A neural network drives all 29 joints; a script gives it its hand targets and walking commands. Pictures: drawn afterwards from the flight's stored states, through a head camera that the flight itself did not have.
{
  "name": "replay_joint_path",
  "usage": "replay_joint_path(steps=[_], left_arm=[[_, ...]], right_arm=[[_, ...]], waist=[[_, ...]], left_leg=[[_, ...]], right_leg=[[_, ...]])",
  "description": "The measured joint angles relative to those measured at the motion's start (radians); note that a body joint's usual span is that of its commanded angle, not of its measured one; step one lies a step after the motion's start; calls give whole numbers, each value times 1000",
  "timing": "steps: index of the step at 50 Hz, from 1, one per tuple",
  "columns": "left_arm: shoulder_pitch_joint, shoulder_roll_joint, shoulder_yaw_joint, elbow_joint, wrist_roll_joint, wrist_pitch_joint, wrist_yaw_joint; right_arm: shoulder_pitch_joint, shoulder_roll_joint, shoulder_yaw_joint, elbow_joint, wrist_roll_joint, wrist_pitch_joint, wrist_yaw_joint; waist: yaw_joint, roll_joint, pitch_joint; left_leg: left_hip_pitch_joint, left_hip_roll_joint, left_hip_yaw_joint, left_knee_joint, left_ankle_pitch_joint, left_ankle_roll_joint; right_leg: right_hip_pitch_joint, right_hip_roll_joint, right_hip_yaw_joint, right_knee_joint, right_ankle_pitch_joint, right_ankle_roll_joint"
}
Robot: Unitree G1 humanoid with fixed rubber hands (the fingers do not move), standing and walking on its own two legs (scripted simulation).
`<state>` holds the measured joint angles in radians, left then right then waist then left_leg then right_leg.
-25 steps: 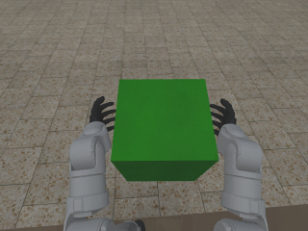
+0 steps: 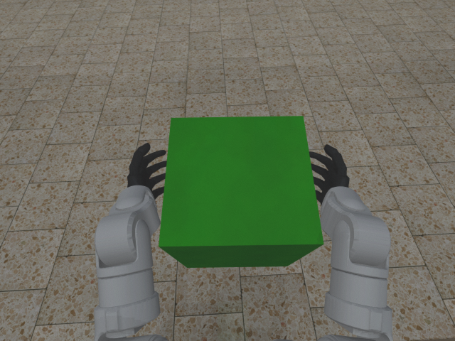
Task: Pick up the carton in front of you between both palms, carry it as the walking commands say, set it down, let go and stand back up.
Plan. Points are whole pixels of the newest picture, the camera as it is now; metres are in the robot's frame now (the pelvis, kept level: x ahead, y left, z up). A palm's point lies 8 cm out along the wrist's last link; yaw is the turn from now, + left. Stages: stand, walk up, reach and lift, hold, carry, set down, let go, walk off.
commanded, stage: carry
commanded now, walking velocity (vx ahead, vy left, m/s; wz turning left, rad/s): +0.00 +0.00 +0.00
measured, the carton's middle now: (237, 202) +0.34 +0.00 +0.02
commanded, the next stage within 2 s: none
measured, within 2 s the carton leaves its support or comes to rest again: neither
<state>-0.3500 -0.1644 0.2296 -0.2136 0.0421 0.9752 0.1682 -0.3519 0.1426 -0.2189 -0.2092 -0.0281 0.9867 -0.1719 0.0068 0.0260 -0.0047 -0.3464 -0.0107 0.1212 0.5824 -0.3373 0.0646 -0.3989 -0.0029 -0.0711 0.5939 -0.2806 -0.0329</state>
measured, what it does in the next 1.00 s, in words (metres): stands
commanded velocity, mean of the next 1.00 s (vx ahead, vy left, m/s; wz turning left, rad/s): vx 0.00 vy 0.00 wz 0.00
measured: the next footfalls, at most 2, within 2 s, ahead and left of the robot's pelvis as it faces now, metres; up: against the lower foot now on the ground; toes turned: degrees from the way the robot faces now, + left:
none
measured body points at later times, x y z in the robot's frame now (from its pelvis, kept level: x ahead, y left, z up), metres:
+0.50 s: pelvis +0.01 -0.01 +0.00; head +0.00 -0.01 +0.45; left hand +0.34 +0.15 +0.11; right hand +0.34 -0.17 +0.10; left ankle -0.03 +0.07 -0.73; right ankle +0.00 -0.11 -0.73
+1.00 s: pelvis -0.01 -0.01 +0.01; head -0.02 -0.01 +0.46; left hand +0.32 +0.15 +0.11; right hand +0.32 -0.17 +0.11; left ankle -0.03 +0.07 -0.73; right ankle +0.00 -0.11 -0.73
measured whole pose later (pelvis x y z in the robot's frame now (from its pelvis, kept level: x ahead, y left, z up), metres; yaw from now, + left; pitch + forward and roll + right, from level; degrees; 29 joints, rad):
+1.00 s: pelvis -0.01 -0.01 +0.01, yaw +0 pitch +3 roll +0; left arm -0.42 -0.15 0.28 -0.01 0.07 1.00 0.18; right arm -0.42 0.15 -0.27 0.00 -0.07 1.01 -0.19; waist 0.00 0.00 -0.10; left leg -0.27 0.00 0.12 0.50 -0.29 0.05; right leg -0.31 0.00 -0.09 0.50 -0.24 -0.04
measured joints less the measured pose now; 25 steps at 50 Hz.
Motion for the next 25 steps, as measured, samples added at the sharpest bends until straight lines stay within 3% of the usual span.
replay_joint_path(steps=[13,25], left_arm=[[-42,18,30,152,17,26,12],[-62,12,48,198,32,24,16]], right_arm=[[-38,10,-35,149,-37,18,-14],[-58,4,-48,202,-37,14,-18]], waist=[[-6,-19,-94],[-11,-22,-102]], left_leg=[[71,4,-9,-13,-30,-16],[99,11,-5,-58,6,-21]], right_leg=[[77,-1,-21,-13,-50,-1],[107,6,-22,-65,-10,-6]])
